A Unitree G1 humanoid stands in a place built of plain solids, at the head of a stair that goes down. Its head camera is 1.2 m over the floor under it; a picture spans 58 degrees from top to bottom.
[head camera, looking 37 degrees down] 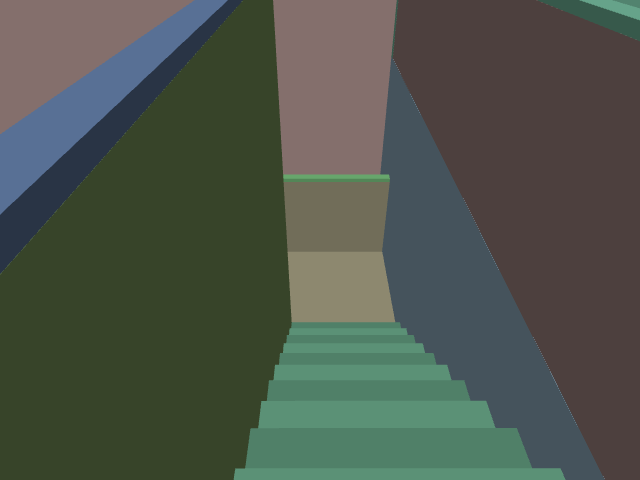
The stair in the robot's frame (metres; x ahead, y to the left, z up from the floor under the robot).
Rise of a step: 0.19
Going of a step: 0.24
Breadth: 1.02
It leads straight ahead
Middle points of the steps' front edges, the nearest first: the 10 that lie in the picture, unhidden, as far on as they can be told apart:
0.66 -0.24 -0.19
0.89 -0.24 -0.38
1.13 -0.24 -0.56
1.37 -0.24 -0.75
1.61 -0.24 -0.94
1.85 -0.24 -1.13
2.08 -0.24 -1.31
2.32 -0.24 -1.50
2.56 -0.24 -1.69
2.80 -0.24 -1.88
